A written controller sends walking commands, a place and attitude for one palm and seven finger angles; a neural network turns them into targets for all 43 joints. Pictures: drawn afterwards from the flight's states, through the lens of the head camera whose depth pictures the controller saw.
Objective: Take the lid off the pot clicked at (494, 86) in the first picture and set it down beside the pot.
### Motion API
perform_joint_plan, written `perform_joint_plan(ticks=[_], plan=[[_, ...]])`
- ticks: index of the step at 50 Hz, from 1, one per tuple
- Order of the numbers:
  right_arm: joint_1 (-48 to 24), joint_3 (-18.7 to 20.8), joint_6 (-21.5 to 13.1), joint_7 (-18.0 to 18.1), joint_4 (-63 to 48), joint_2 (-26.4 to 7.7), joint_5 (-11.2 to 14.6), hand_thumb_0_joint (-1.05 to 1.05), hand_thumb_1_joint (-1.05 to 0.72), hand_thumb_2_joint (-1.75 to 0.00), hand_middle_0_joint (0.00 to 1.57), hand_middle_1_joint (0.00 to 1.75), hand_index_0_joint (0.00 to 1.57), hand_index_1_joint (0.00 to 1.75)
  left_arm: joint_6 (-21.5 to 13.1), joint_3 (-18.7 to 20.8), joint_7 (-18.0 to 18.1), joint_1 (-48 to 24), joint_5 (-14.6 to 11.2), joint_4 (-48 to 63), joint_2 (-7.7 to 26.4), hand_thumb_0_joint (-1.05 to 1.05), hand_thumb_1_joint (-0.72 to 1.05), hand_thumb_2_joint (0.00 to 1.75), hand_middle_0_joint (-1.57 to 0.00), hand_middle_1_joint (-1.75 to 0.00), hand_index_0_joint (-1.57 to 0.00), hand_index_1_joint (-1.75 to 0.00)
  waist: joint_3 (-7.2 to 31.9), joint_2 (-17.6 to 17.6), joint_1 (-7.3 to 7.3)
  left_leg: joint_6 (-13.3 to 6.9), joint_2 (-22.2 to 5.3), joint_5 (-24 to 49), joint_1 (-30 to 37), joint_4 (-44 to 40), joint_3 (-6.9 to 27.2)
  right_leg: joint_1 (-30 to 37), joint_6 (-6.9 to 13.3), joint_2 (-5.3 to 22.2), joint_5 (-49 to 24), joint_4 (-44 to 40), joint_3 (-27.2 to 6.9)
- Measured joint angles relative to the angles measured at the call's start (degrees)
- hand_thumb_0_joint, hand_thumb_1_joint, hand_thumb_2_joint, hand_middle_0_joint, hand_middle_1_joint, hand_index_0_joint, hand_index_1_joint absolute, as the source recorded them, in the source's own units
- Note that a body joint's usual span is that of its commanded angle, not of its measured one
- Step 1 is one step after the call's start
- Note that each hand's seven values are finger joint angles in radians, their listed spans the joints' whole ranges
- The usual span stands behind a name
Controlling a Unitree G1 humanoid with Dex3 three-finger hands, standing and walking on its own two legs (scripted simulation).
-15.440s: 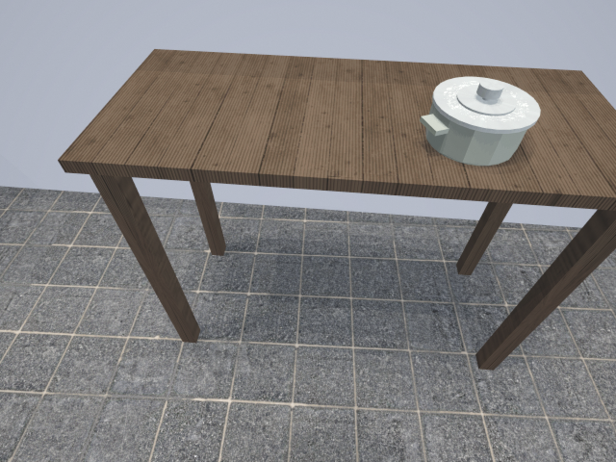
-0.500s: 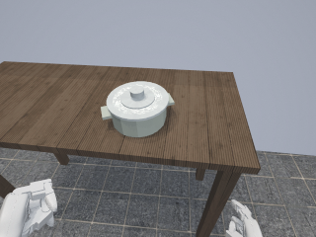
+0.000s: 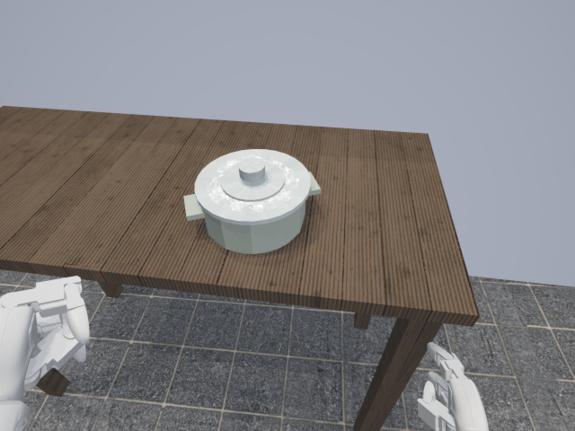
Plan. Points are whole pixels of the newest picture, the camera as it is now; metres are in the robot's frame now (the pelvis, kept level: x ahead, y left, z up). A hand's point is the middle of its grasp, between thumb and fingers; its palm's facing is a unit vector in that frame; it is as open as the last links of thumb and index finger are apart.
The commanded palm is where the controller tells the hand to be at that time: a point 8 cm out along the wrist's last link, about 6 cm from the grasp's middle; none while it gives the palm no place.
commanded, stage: raise the hand higher, near the body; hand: left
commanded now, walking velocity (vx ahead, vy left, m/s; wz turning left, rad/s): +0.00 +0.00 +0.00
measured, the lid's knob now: (252, 169) +0.45 +0.13 +0.15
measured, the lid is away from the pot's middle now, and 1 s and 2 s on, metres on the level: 0.00 0.00 0.00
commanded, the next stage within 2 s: reach forward and open the fingers in 0.22 s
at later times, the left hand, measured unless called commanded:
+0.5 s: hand (61, 296) +0.18 +0.26 +0.19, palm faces +0.32 -0.27 -0.91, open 3.0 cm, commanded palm +0.14 +0.27 +0.23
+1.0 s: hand (56, 277) +0.20 +0.28 +0.18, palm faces -0.12 +0.02 -0.99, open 6.0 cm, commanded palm +0.18 +0.27 +0.25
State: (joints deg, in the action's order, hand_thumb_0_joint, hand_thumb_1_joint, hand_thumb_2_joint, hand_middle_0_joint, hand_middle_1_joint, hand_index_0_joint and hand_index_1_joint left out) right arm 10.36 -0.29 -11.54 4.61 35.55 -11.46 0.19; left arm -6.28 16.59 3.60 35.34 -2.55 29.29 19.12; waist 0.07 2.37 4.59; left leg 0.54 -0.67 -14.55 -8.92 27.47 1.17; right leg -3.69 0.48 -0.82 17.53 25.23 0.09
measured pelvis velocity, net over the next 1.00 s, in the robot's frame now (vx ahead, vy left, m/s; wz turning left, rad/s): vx -0.05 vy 0.01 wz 0.03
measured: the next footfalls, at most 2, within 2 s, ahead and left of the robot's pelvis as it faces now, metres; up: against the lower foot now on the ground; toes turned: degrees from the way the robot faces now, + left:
none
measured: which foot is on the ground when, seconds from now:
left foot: down 0.00-1.00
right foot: down 0.00-1.00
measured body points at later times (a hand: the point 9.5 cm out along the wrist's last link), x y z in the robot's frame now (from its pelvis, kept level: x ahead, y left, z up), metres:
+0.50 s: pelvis -0.02 +0.01 -0.01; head -0.03 -0.03 +0.44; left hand +0.16 +0.27 +0.23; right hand +0.21 -0.20 -0.08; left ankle +0.01 +0.13 -0.74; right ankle -0.04 -0.11 -0.74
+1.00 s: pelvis -0.05 +0.01 +0.00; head -0.06 -0.04 +0.45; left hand +0.20 +0.27 +0.24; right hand +0.18 -0.19 -0.08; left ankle +0.01 +0.13 -0.74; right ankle -0.04 -0.11 -0.74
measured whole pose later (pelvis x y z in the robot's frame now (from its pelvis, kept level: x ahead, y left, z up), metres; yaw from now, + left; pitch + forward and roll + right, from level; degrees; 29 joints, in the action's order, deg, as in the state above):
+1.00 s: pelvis -0.05 +0.01 +0.00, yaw +2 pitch -3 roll -1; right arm 6.3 -2.3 0.8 1.5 32.3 -16.2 2.8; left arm 4.6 6.4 -25.2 -0.6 38.6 16.7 44.5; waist -0.3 7.9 4.6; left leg -0.6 0.9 -8.7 -15.0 26.4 2.2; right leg -10.3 -0.6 0.6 13.6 26.6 1.3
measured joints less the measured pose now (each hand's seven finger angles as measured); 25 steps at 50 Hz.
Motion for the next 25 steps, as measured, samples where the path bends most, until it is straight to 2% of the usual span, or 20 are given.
perform_joint_plan(ticks=[17, 21, 23, 25], plan=[[0.21, -1.25, 0.87, -1.13, 0.98, 0.52, -0.2, 0.01, -0.91, -0.9, 0.2, 0.3, 0.2, 0.3, -2.14, 3.01, 0.21, -6.25, -0.68, 3.34, 1.02, 0.01, 0.89, 0.9, -1.31, -1.5, -1.31, -1.5, -0.57, 0.83, 0.02, -0.39, 0.47, 0.51, 0.43, -0.57, -0.48, 0.04, -0.4, 0.53, -0.27, 0.06, -0.4], [0.24, -1.6, 6.13, -2.63, -2.39, -1.21, -1.13, 0.01, -0.91, -0.9, 0.2, 0.3, 0.2, 0.3, 4.97, 1.06, 2.17, -8.53, 18.02, 6.24, 6.81, 0.01, 0.87, 0.91, -1.31, -1.48, -1.3, -1.48, 0.84, 0.94, 0.78, -0.35, 0.72, 0.28, -3.37, 1.52, -0.39, -4.13, -0.36, 0.75, 0.61, 3.17, -0.25], [-0.85, -1.57, 9.62, -3.54, -3.86, -2.18, -1.03, 0.01, -0.91, -0.9, 0.2, 0.3, 0.2, 0.3, 8.44, 0.29, 1.84, -8.32, 25.58, 7.25, 10.48, 0.01, 0.85, 0.93, -1.3, -1.45, -1.3, -1.45, 1.0, 1.55, 0.85, -0.39, 0.69, 0.1, -4.96, 2.6, -0.53, -5.9, -0.33, 0.73, 0.92, 4.51, -0.4], [-2.15, -1.48, 12.7, -4.03, -4.82, -3.15, -0.39, 0.01, -0.91, -0.9, 0.2, 0.3, 0.2, 0.3, 11.52, -0.4, 0.32, -8.21, 31.32, 7.42, 14.28, 0.01, 0.82, 0.95, -1.3, -1.41, -1.29, -1.41, 1.09, 2.41, 0.91, -0.43, 0.56, -0.03, -6.24, 3.51, -0.58, -7.13, -0.38, 0.6, 0.94, 5.28, -0.46]])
